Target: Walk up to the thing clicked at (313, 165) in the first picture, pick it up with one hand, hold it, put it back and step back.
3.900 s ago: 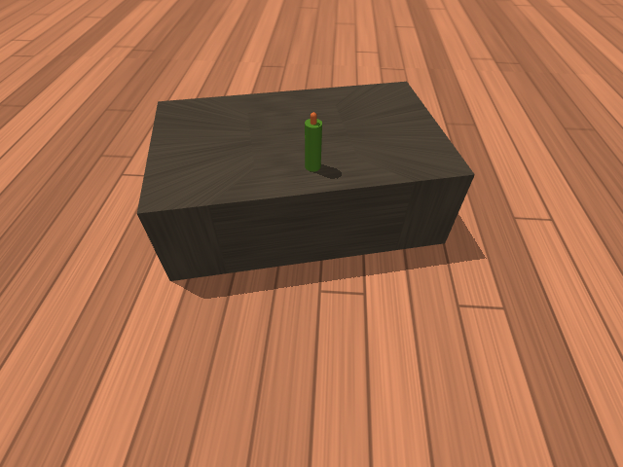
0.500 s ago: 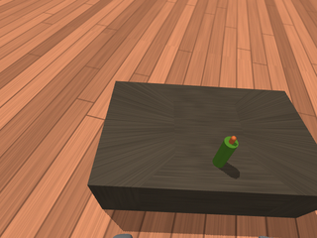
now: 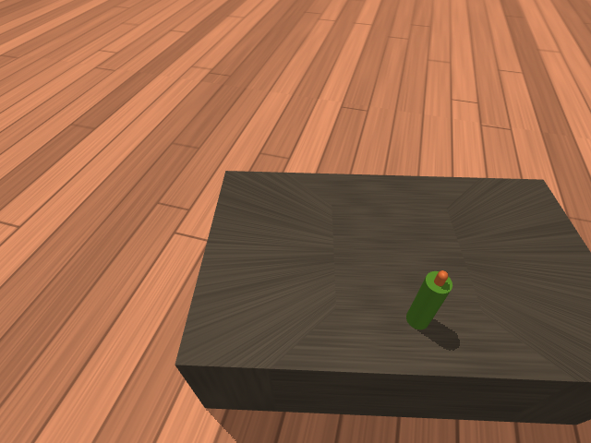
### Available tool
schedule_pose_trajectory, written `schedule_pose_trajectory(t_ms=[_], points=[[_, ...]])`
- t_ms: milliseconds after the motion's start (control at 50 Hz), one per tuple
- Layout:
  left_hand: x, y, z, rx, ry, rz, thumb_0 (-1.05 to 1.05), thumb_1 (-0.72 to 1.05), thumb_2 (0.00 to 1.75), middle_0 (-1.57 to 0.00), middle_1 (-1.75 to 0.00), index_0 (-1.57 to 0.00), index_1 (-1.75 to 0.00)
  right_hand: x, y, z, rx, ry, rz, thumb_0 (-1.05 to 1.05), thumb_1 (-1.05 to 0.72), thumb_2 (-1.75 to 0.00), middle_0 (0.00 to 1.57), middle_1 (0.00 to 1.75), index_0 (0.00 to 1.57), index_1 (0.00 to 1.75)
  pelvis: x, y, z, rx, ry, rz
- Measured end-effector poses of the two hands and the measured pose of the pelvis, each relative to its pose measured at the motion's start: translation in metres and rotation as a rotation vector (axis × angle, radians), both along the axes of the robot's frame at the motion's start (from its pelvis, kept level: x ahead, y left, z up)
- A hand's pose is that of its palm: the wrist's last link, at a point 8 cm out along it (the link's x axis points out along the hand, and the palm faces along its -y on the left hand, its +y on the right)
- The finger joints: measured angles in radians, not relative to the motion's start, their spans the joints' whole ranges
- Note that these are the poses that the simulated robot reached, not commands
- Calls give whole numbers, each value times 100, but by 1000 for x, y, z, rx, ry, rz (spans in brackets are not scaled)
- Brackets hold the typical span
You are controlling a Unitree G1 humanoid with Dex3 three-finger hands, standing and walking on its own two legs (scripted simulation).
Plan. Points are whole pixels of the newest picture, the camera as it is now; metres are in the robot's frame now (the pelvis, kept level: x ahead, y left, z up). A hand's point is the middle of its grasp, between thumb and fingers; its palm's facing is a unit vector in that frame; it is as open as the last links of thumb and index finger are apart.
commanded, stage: walk up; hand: right
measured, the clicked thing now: (429, 298) +0.48 -0.30 -0.28
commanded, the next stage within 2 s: stand in 0.46 s
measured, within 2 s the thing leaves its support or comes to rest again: neither
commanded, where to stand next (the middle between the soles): +0.05 -0.01 m, yaw -1 degrees
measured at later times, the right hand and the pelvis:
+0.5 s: hand out of the picture +0.09 -0.24 -0.16, palm faces -0.02 +0.95 -0.33, open 7.4 cm; pelvis +0.01 +0.01 +0.00, yaw +0 degrees
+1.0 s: hand out of the picture +0.11 -0.25 -0.15, palm faces -0.03 +0.94 -0.34, open 7.4 cm; pelvis +0.03 +0.00 +0.00, yaw +0 degrees
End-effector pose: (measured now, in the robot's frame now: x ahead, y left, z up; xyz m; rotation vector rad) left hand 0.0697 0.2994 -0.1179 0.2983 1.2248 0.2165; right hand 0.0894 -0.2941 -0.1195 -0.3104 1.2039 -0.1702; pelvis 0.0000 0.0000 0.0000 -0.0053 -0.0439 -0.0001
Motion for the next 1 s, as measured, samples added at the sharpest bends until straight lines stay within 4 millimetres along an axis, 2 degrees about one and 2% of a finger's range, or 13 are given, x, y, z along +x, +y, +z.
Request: schedule_pose_trajectory(t_ms=[160, 320, 700, 1000], points=[[22, -5, -3, -23, -15, -31, 1, 90, 90, -20, -30, -20, -30, -16, -3, 4, -22, 36, -37, 1, -91, -89, 21, 30, 20, 30, 4, 3, 1, 0, 7, -4], [24, -3, -4, -25, 3, -30, 1, 90, 90, -20, -30, -20, -30, -20, 0, 3, -19, 56, -48, 1, -91, -89, 21, 30, 20, 30, 8, 5, 2, 1, 13, -4], [12, 4, -1, 2, 43, -10, 1, 90, 90, -20, -30, -20, -30, 8, 7, 0, 2, 22, -12, 1, -91, -89, 21, 30, 20, 30, 19, 5, 2, 5, 18, 1], [27, 1, -1, -2, 27, -14, 1, 90, 90, -20, -30, -20, -30, 19, 2, 2, -13, 21, -11, 1, -91, -89, 21, 30, 20, 30, 30, 4, 3, 4, 18, 3]])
